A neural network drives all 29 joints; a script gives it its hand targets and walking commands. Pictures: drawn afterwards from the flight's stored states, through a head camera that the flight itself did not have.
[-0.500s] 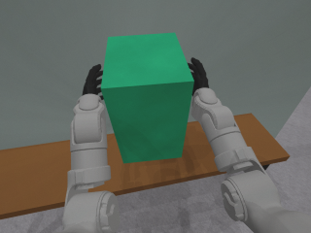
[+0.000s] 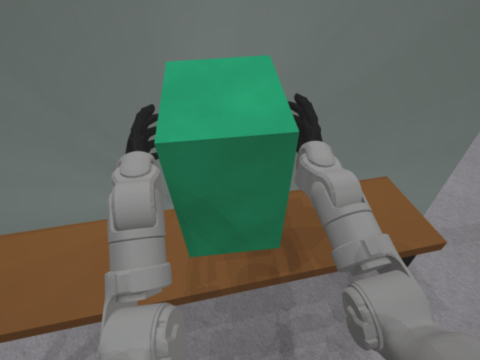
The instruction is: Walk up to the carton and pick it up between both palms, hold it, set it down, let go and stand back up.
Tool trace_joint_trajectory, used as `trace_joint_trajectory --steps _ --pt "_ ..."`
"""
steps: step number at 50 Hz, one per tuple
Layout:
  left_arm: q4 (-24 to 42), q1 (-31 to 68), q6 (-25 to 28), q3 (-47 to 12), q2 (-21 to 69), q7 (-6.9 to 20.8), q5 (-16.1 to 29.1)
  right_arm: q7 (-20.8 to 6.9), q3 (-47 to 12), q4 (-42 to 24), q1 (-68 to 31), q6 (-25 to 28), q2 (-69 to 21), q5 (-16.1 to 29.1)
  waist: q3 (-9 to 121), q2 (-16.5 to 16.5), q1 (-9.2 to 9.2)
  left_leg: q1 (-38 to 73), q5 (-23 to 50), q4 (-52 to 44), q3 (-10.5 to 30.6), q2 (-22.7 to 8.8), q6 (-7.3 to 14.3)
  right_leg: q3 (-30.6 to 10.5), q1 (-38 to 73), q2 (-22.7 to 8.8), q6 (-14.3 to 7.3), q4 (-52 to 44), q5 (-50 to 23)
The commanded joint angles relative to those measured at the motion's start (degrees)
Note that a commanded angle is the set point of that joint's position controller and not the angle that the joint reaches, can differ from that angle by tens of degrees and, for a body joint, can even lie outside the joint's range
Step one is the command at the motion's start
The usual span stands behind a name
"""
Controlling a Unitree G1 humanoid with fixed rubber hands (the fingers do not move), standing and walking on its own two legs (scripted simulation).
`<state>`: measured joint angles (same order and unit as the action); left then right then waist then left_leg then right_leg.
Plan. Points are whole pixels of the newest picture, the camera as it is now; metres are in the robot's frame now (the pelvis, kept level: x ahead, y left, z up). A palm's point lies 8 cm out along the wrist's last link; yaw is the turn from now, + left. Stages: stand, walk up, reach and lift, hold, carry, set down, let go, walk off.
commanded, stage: hold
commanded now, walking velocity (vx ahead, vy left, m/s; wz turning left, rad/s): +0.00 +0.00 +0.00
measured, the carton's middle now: (227, 162) +0.39 +0.01 +0.17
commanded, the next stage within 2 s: none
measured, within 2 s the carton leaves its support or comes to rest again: neither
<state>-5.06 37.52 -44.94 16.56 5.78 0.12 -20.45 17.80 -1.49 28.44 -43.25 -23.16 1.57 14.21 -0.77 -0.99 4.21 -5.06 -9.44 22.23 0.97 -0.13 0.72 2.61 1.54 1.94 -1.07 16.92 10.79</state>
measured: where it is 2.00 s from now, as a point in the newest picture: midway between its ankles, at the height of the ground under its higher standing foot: outside the picture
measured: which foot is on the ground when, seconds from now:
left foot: down 0.00-1.00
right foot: down 0.00-1.00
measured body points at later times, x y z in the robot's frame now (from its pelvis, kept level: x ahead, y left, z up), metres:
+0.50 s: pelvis -0.01 +0.00 +0.00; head -0.06 +0.02 +0.45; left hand +0.37 +0.14 +0.21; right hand +0.38 -0.12 +0.22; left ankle +0.04 +0.11 -0.75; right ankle -0.01 -0.10 -0.75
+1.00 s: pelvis +0.00 +0.01 +0.00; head -0.04 +0.02 +0.45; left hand +0.38 +0.14 +0.21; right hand +0.39 -0.12 +0.22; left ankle +0.04 +0.11 -0.75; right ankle -0.01 -0.10 -0.75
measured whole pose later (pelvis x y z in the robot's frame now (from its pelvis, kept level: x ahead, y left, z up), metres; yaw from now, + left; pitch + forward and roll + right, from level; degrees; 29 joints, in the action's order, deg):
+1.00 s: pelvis +0.00 +0.01 +0.00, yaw +0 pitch -7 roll -2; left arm -4.3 37.7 -45.3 16.2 5.5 -0.7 -20.1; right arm 16.9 -1.8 29.4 -45.0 -22.6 2.3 15.1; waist -0.6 -0.4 4.2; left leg -6.4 -10.1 23.1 0.7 -0.1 1.0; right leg 2.3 0.7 1.9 -0.8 16.5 10.7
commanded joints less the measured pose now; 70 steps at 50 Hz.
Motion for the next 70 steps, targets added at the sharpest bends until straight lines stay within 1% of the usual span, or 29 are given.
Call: trace_joint_trajectory --steps 1,6,7,10,12,13,14,17,19,22,23,26,28,29,33,34,38,42,45,48,52,54,57,60,62,64,65,68,70 --pt "4.47 40.07 3.7 -29.44 32.16 7.77 9.73 -5.9 -20.02 -20.39 -49.74 4.9 -37.67 3.77 26.21 3.48 0.04 13.25 11.51 -1.82 -0.64 0.72 -0.98 0.81 -1.46 0.76 4.99 -2.53 -8.13" --pt "5.33 41.45 4.35 -29.96 31.58 7.14 10.56 -5.86 -21.21 -19.53 -50.45 4.91 -38.18 4.48 27.31 2.06 0.01 15.27 15.71 -0.23 -0.36 0.73 -1.01 0.75 -2.07 1.01 4.95 -1.74 -12.62" --pt "5.27 41.74 4.38 -29.81 31.6 7.34 10.4 -5.84 -21.25 -19.58 -50.22 5.03 -38.81 4.08 27.82 2.67 -0.66 15.4 14.04 -0.31 -0.75 0.77 -0.72 0.88 -1.18 0.82 5.14 -1.54 -12.33" --pt "4.34 42.41 4.62 -29.91 32.31 7.21 9.96 -6.03 -20.57 -17.76 -49.92 5.36 -38.19 3.57 28.43 3.6 0.31 14.2 12.9 -0.91 -0.67 0.85 -0.39 0.6 -1.31 0.71 4.59 -1.87 -9.87" --pt "2.64 41.54 4.47 -28.64 31.33 7.06 9.52 -6.12 -19.93 -17.21 -50.44 5.2 -38.08 3.35 25.68 2.38 -0.4 13.01 12.49 -1.01 -0.94 0.55 -0.31 0.84 -2.51 0.71 4.81 -2.4 -8.9" --pt "1.77 41.28 4.27 -28.97 32.61 7.21 9.74 -6.1 -19.14 -17.91 -51.36 5.3 -37.97 3.18 27.44 3.34 0.05 13.49 11.66 -1.06 -0.75 0.68 -0.44 0.77 -1.95 0.74 4.35 -2.4 -8.29" --pt "1.6 41.52 4.25 -28.28 31.92 7.29 9.49 -6.12 -19.17 -17.33 -51.76 5.35 -38.52 3.13 26.09 2.19 0.23 13.51 10.92 -1.42 -0.72 0.32 -0.48 0.56 -1.82 0.6 4.58 -2.5 -7.88" --pt "3.31 41.44 4.75 -29.2 32.23 7.49 9.74 -5.97 -20.39 -18.15 -50.52 5.4 -38.39 3.7 29.0 2.8 -0.13 15.82 15.22 -0.48 -0.87 0.68 -0.69 0.16 -1.19 0.72 4.64 -2.11 -11.38" --pt "4.27 43.12 4.75 -30.09 32.97 7.26 10.1 -6.05 -19.88 -18.95 -52.05 5.49 -39.05 3.38 29.49 3.45 0.36 15.11 15.76 0.08 -0.79 0.38 -0.82 0.88 -1.71 1.1 4.45 -1.54 -11.04" --pt "2.79 43.01 4.78 -29.9 32.64 6.84 10.65 -6.38 -19.41 -17.86 -52.83 5.39 -38.32 3.76 26.42 4.16 -0.32 12.91 13.04 -0.76 -0.68 0.29 -0.88 0.46 -3.06 0.98 4.06 -2.64 -7.06" --pt "1.6 42.8 4.68 -29.1 32.04 6.79 9.98 -6.43 -18.61 -16.57 -52.57 5.12 -38.04 3.56 25.22 3.47 0.09 13.23 11.62 -1.08 -0.82 0.65 -0.7 0.3 -3.15 0.56 4.21 -2.88 -6.69" --pt "-0.09 42.97 4.94 -27.97 32.85 6.99 9.6 -6.56 -18.07 -16.26 -53.18 5.37 -38.25 2.66 25.52 1.02 -0.67 11.74 9.44 -2.15 -1.1 0.44 0.14 0.64 -2.45 0.75 4.36 -2.74 -5.28" --pt "1.21 44.96 5.1 -28.49 33.54 6.81 9.62 -6.94 -17.5 -15.67 -53.51 5.65 -39.26 2.01 27.62 3.1 -0.2 12.88 9.6 -1.62 -1.15 0.53 -0.54 1.07 -2.81 0.99 4.09 -2.59 -4.12" --pt "1.52 46.59 5.6 -29.59 34.16 6.53 10.51 -7.19 -16.93 -16.27 -54.13 6.04 -39.31 2.18 29.86 3.58 0.59 13.67 10.09 -0.97 -1.2 0.44 -0.69 0.9 -3.35 0.87 3.69 -2.38 -4.26" --pt "2.15 46.85 6.74 -30.79 33.34 5.49 11.29 -7.16 -18.28 -16.06 -53.72 5.85 -38.68 3.1 32.26 4.15 0.2 14.24 15.18 -0.07 -0.65 0.61 -0.81 0.55 -2.96 1.02 3.95 -2.07 -9.54" --pt "1.2 45.52 6.34 -29.52 32.86 5.4 10.75 -7.02 -18.75 -14.8 -52.82 5.7 -38.4 3.28 29.92 3.06 0.22 14.76 15.49 -0.09 -0.24 0.37 -0.66 0.15 -3.31 0.84 4.09 -2.0 -10.04" --pt "-0.62 43.07 4.71 -26.74 31.91 6.28 8.89 -7.11 -17.29 -11.26 -51.46 5.41 -37.5 3.15 25.77 3.6 -0.09 14.12 13.93 -0.96 -0.63 0.12 -0.7 0.0 -3.35 0.71 4.24 -2.88 -6.88" --pt "1.19 42.97 4.65 -27.75 33.12 6.48 9.68 -6.79 -18.11 -16.65 -52.7 5.87 -37.93 4.28 29.72 4.37 -0.13 15.13 17.11 0.34 -0.89 0.42 -1.2 0.29 -0.54 1.29 4.32 -1.91 -10.31" --pt "6.07 42.75 4.95 -30.6 33.78 6.0 10.87 -6.59 -21.56 -20.56 -53.06 5.53 -38.3 5.38 32.82 4.25 -0.2 16.82 24.58 2.02 0.36 0.32 -1.93 0.3 -0.96 1.58 4.66 -0.74 -16.82" --pt "8.4 40.28 4.04 -32.79 33.24 5.96 11.38 -6.04 -22.04 -21.73 -49.18 4.89 -37.52 5.9 33.25 4.15 1.32 19.58 28.11 3.74 0.72 0.02 -2.91 0.64 -1.73 1.89 4.47 -0.31 -18.52" --pt "8.88 37.88 2.69 -31.02 31.09 7.02 10.33 -5.56 -22.37 -19.6 -45.04 3.37 -37.13 6.0 28.45 3.12 0.78 17.51 23.42 1.79 0.42 0.49 -2.64 0.4 -0.45 1.73 4.85 -1.05 -17.18" --pt "10.5 37.73 2.84 -32.04 31.49 7.2 10.93 -5.64 -22.73 -22.23 -45.62 3.82 -37.24 6.85 29.09 4.47 1.09 16.58 23.09 1.31 0.61 0.77 -2.31 0.48 -0.16 1.23 4.64 -0.82 -18.48" --pt "9.74 38.22 3.27 -31.84 31.87 7.31 11.15 -5.39 -23.34 -23.89 -46.81 3.95 -37.69 6.37 28.15 2.88 0.69 16.19 20.76 0.89 0.41 0.83 -1.82 0.5 -0.45 1.45 5.14 -1.13 -16.74" --pt "8.64 40.16 3.95 -32.67 32.21 7.24 11.24 -5.84 -22.26 -23.19 -48.21 4.36 -38.71 5.56 26.57 3.66 1.14 14.94 16.55 0.48 0.19 0.95 -1.58 0.52 -2.02 1.07 4.97 -1.3 -12.53" --pt "7.21 41.4 4.63 -31.96 32.84 7.01 11.2 -6.12 -21.9 -22.44 -49.44 4.48 -39.08 4.42 28.4 2.29 0.3 14.12 13.13 0.02 -0.16 0.97 -0.8 0.65 -2.26 1.09 4.71 -1.19 -9.67" --pt "7.72 42.81 5.7 -32.83 32.69 6.75 12.58 -6.36 -22.04 -23.99 -50.65 4.74 -39.11 3.92 31.82 2.1 0.48 13.24 10.62 -0.75 0.18 0.89 0.02 0.69 -2.49 0.73 4.83 -0.99 -8.6" --pt "6.62 43.41 5.66 -31.73 32.82 6.48 11.98 -6.57 -21.79 -23.12 -52.33 4.42 -39.63 4.1 29.06 1.22 -0.63 12.92 10.07 -1.11 -0.17 0.62 0.22 0.49 -3.62 0.9 4.57 -1.17 -7.13" --pt "1.63 42.21 4.7 -28.99 32.77 6.43 10.06 -7.26 -18.29 -16.14 -51.08 4.5 -38.22 1.77 25.39 1.8 -0.48 13.11 6.19 -2.33 -0.88 0.09 -0.19 0.97 -5.4 1.12 4.1 -2.96 0.35" --pt "0.24 43.92 4.73 -27.94 32.8 6.6 9.55 -7.7 -16.68 -13.1 -51.59 4.76 -38.29 1.28 24.3 2.97 -0.19 11.95 5.74 -2.52 -1.34 0.37 0.34 0.98 -6.22 0.86 3.68 -3.51 1.26"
